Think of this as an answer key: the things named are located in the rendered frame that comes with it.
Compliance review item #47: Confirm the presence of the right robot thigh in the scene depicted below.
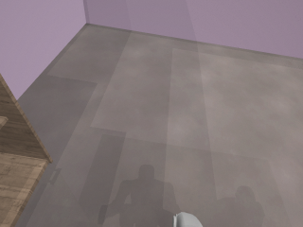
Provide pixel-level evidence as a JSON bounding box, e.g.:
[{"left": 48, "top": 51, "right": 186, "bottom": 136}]
[{"left": 172, "top": 213, "right": 203, "bottom": 227}]

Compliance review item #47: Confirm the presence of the wardrobe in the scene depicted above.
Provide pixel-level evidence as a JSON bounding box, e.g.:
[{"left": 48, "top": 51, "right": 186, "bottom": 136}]
[{"left": 0, "top": 74, "right": 53, "bottom": 227}]

